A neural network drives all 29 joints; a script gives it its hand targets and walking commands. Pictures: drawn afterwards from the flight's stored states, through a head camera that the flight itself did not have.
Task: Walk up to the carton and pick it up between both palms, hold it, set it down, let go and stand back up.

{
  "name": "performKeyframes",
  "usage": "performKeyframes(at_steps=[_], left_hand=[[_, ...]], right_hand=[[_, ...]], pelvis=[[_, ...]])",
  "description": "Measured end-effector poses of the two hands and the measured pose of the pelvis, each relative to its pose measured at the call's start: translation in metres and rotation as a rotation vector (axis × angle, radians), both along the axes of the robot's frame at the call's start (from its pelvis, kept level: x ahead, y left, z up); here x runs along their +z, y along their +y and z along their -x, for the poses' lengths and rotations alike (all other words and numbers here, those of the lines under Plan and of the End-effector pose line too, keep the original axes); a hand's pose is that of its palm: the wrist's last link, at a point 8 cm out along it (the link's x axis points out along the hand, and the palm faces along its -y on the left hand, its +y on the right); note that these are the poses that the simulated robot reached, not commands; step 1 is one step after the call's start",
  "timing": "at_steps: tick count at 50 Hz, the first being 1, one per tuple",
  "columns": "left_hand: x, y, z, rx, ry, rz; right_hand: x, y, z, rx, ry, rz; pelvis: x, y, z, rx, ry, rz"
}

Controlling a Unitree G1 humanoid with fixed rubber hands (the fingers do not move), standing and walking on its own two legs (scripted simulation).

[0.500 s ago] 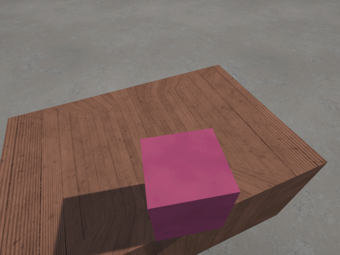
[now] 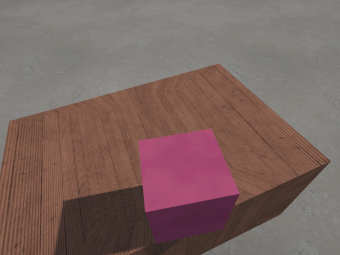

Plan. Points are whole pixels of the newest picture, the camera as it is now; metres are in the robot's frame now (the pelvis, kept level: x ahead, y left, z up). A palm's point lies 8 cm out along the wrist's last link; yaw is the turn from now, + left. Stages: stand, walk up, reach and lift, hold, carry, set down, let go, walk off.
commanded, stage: stand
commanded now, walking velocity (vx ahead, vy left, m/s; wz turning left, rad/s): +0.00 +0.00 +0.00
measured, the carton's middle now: (183, 187) +0.33 -0.03 -0.09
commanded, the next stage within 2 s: none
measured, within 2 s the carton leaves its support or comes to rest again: neither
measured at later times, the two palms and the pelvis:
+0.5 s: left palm out of the picture -0.03 +0.18 -0.14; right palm out of the picture -0.06 -0.21 -0.15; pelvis -0.01 -0.02 +0.00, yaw +0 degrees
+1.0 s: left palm out of the picture -0.03 +0.18 -0.14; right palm out of the picture -0.07 -0.22 -0.14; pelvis -0.02 -0.02 +0.01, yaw +0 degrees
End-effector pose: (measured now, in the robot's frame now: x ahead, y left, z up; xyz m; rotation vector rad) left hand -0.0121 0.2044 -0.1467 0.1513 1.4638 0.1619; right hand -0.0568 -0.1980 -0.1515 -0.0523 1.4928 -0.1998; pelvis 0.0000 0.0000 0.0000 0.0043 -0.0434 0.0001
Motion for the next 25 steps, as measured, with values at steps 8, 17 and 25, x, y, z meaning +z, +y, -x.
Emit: performKeyframes(at_steps=[8,17,25], left_hand=[[-0.001,-0.009,0.007,0.003,0.0,0.016],[0.0,-0.018,0.014,0.003,0.001,0.022],[0.004,-0.02,0.018,0.009,-0.008,0.021]], right_hand=[[0.002,-0.01,-0.003,0.009,-0.017,0.01],[0.003,-0.016,-0.006,0.021,-0.035,0.008],[0.003,-0.017,0.0,0.021,-0.026,-0.005]], pelvis=[[0.001,-0.006,0.003,-0.004,-0.008,0.002],[0.002,-0.012,0.008,-0.001,-0.014,0.001],[0.004,-0.016,0.011,-0.001,-0.015,0.003]])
